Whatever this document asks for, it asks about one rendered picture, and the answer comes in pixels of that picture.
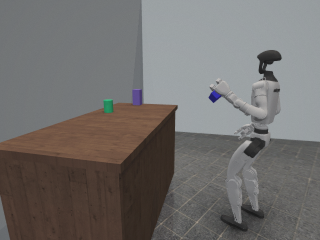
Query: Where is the robot left hand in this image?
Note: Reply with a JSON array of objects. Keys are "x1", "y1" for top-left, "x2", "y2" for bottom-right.
[{"x1": 209, "y1": 78, "x2": 231, "y2": 98}]

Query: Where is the robot right thigh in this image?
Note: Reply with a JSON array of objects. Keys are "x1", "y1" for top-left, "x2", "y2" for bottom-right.
[{"x1": 243, "y1": 139, "x2": 271, "y2": 180}]

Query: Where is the robot right upper arm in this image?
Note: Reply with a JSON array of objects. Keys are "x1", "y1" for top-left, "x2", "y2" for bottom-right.
[{"x1": 275, "y1": 96, "x2": 281, "y2": 115}]

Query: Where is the robot right hand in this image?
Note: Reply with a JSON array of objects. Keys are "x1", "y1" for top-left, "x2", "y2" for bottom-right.
[{"x1": 234, "y1": 124, "x2": 254, "y2": 140}]

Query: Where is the table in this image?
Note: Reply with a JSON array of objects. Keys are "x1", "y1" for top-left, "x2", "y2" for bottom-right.
[{"x1": 0, "y1": 102, "x2": 178, "y2": 240}]

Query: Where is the robot right foot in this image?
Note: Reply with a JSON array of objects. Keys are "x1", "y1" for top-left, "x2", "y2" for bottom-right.
[{"x1": 241, "y1": 203, "x2": 264, "y2": 219}]

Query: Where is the sponge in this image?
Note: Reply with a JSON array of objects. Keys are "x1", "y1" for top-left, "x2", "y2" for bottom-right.
[{"x1": 208, "y1": 90, "x2": 222, "y2": 103}]

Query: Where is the left robot forearm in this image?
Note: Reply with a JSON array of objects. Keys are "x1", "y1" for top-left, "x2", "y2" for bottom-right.
[{"x1": 225, "y1": 91, "x2": 266, "y2": 119}]

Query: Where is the robot left upper arm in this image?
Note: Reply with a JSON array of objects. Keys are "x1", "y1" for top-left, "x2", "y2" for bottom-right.
[{"x1": 252, "y1": 80, "x2": 268, "y2": 122}]

